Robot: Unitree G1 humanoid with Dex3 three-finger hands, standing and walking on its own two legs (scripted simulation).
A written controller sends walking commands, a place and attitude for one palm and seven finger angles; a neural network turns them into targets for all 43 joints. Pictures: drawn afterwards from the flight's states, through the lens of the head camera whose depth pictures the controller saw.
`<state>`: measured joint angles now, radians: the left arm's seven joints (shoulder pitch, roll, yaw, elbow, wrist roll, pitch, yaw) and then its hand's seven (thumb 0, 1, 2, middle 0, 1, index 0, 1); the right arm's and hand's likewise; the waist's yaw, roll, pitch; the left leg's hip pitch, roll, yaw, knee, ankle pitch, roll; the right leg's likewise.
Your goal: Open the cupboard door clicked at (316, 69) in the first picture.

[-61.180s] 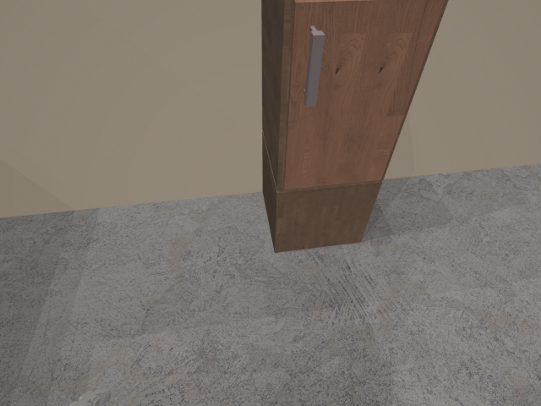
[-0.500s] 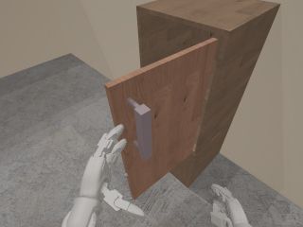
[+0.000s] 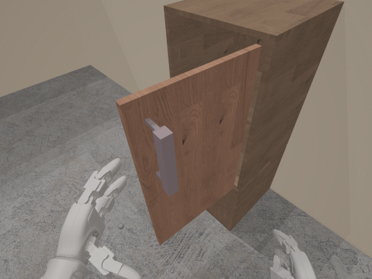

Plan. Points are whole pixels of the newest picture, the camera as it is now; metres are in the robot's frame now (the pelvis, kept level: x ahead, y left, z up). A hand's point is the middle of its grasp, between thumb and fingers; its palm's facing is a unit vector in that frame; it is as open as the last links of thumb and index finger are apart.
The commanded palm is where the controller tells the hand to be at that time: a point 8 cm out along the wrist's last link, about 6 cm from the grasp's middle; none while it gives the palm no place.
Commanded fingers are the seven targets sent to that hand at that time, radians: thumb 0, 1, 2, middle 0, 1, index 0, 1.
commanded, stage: draw the hand back to the body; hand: left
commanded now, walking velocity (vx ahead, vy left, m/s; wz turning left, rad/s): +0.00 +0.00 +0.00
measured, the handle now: (161, 158) +0.33 +0.08 +0.13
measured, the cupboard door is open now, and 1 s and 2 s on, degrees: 85 85 85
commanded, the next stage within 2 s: step back with the hand held close in 1.48 s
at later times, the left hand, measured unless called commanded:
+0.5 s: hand (67, 221) +0.18 +0.21 +0.14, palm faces +0.10 -0.98 -0.20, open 15.8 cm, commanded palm +0.14 +0.26 +0.16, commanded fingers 0.00 -0.12 0.47 -0.16 -0.30 -0.16 -0.30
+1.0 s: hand (22, 193) +0.21 +0.29 +0.16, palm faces +0.33 -0.86 -0.38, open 10.3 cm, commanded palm +0.16 +0.34 +0.19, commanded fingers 0.00 0.76 0.84 -0.19 -0.30 -0.19 -0.30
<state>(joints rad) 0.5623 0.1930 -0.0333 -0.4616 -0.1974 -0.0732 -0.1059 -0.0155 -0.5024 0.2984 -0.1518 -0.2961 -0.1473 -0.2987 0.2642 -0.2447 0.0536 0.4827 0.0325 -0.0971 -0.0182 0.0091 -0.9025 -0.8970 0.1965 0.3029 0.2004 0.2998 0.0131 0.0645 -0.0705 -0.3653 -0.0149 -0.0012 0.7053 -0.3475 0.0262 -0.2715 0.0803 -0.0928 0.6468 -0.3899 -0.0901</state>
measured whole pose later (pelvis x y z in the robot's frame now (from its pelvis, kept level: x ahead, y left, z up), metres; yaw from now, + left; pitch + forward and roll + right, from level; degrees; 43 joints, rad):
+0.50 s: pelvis +0.00 +0.03 +0.01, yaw +0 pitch -1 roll -2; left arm 0.56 0.29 0.13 -0.49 -0.18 -0.03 -0.08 -0.01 -0.40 0.34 -0.16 -0.30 -0.15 -0.30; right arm 0.21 -0.23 0.06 0.53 0.03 -0.15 -0.06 0.01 -0.90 -0.90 0.20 0.30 0.20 0.30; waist 0.05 0.06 -0.05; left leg -0.29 -0.03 0.01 0.63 -0.31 0.06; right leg -0.19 0.07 -0.07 0.55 -0.34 -0.06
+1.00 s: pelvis +0.02 +0.06 +0.02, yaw -2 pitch -3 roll -1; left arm 0.52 0.35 0.27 -0.45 -0.07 -0.08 0.11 0.00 0.42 0.69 -0.19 -0.30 -0.19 -0.30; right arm 0.21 -0.23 0.04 0.60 0.01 -0.07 -0.04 0.01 -0.90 -0.90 0.20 0.30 0.20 0.30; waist 0.05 0.05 0.01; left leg -0.15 -0.07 0.06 0.44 -0.25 0.10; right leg -0.07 0.03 -0.02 0.39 -0.27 -0.01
